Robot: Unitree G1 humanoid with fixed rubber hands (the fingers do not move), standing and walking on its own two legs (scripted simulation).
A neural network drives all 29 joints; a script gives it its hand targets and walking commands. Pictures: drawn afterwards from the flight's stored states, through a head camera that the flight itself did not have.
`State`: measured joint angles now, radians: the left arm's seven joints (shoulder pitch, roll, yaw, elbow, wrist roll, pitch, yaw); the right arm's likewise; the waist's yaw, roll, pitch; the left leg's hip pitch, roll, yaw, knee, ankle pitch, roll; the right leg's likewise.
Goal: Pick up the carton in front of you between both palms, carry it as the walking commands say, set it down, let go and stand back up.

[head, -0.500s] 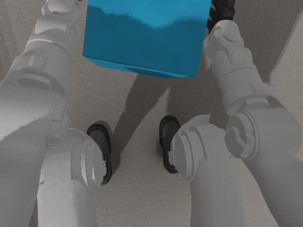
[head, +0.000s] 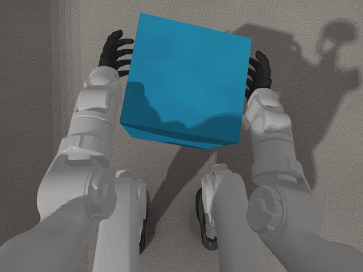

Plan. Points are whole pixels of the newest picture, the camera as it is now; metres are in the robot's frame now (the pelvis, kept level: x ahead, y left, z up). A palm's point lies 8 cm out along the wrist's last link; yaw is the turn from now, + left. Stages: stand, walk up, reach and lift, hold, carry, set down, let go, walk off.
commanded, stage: reach and lift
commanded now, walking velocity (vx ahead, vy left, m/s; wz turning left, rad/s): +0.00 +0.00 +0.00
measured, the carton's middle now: (180, 97) +0.49 -0.02 -0.14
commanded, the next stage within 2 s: none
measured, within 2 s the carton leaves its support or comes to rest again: neither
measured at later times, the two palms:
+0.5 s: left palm (82, 50) +0.48 +0.13 +0.08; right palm (303, 68) +0.45 -0.17 +0.08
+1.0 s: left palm out of the picture +0.43 +0.14 +0.24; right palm out of the picture +0.42 -0.16 +0.24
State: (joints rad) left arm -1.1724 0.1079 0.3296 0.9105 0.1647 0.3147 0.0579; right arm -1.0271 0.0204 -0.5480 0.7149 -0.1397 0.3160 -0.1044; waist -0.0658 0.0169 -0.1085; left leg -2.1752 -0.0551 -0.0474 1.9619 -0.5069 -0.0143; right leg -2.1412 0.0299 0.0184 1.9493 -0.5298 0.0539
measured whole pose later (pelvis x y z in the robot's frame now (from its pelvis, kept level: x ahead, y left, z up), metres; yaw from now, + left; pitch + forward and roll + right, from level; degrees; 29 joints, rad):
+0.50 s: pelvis +0.03 +0.00 +0.12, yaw +0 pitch +39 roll -1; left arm -0.83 -0.03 0.36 0.65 0.20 0.37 0.04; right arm -0.77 0.08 -0.47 0.56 -0.17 0.37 -0.07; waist -0.05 0.01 -0.25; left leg -1.76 -0.05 -0.05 1.58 -0.50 -0.01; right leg -1.75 0.04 0.04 1.57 -0.50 0.04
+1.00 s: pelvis +0.08 +0.00 +0.26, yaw +1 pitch +21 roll +0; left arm -0.45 -0.13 0.32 0.55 0.21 0.35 0.04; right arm -0.44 0.13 -0.38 0.53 -0.20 0.36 -0.03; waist -0.03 0.00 -0.20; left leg -0.99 -0.04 -0.05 1.04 -0.41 0.00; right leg -0.99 0.03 0.05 1.03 -0.42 0.02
